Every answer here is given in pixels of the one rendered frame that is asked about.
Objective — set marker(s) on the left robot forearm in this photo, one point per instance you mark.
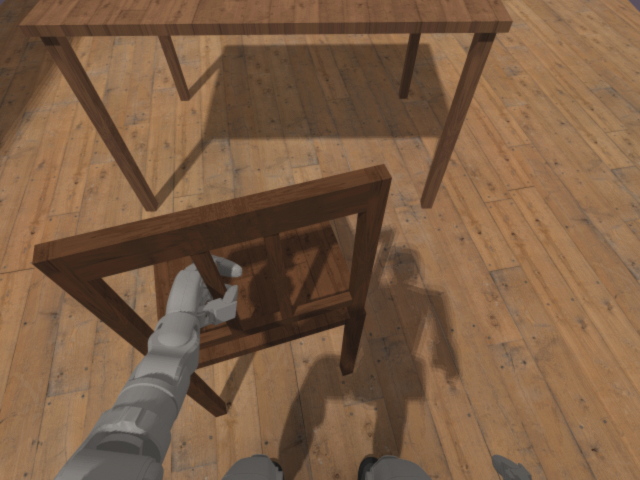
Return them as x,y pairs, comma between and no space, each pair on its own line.
141,419

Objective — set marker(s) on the left robot hand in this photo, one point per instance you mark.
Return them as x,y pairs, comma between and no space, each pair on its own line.
189,294

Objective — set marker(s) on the table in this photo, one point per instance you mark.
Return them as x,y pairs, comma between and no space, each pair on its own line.
54,20

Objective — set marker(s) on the chair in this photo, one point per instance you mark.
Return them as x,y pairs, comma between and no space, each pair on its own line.
294,283

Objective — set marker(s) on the left robot upper arm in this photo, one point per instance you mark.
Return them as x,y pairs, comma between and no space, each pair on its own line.
92,464

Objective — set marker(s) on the right robot hand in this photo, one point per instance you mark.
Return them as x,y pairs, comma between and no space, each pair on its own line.
510,470

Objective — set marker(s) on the right robot foot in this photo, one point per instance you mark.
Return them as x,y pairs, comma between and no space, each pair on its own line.
365,465

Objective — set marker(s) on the left robot thigh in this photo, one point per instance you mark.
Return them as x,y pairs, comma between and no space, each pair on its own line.
253,468

